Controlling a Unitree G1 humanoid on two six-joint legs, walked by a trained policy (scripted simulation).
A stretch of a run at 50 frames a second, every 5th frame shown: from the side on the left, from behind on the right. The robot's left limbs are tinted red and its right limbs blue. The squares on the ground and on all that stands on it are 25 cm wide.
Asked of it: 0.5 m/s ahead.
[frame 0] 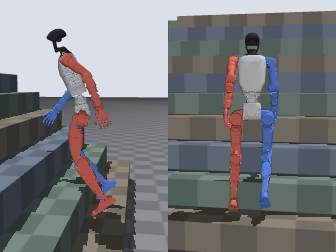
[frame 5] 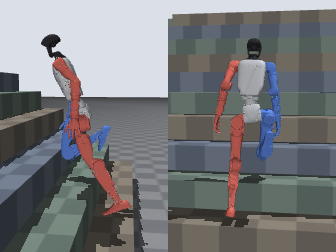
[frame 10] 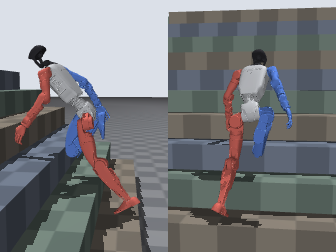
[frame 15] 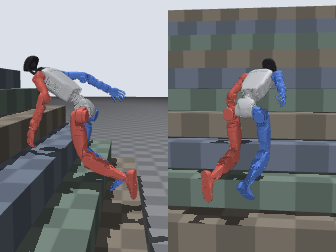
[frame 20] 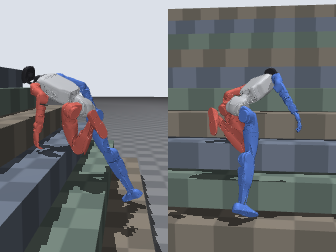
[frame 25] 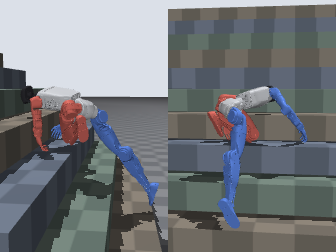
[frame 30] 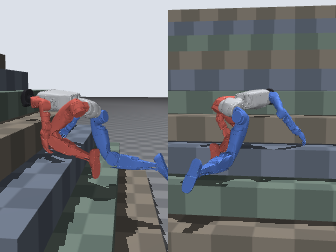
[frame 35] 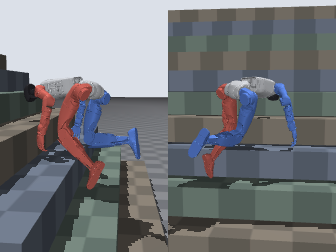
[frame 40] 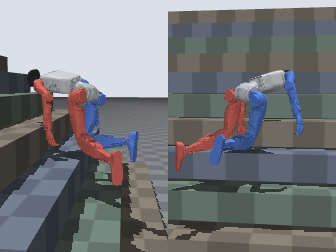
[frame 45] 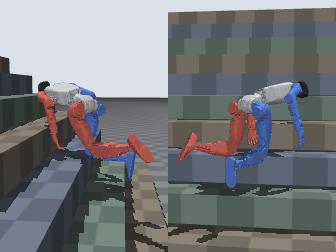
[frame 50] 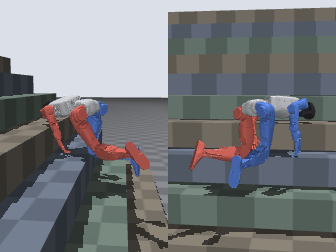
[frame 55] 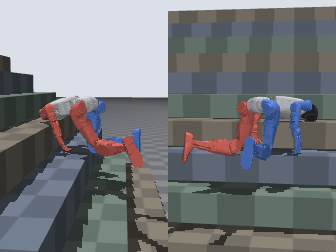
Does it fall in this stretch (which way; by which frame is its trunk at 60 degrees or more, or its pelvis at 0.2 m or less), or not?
yes: goes over forward and to its right; its trunk at 60 degrees or more by frame 20
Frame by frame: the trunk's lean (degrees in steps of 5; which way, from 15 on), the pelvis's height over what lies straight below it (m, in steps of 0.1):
0: 20 forward, 0.6
5: 25 forward, 0.6
10: 40 forward, 0.5
15: 55 forward, 0.6
20: 70 forward and to its right, 0.5
25: 85 forward and to its right, 0.5
30: 85 forward and to its right, 0.5
35: 100 forward and to its right, 0.7
40: 80 forward and to its right, 0.5
45: 85 forward and to its right, 0.4
50: 95 forward and to its right, 0.4
55: 100 forward and to its right, 0.4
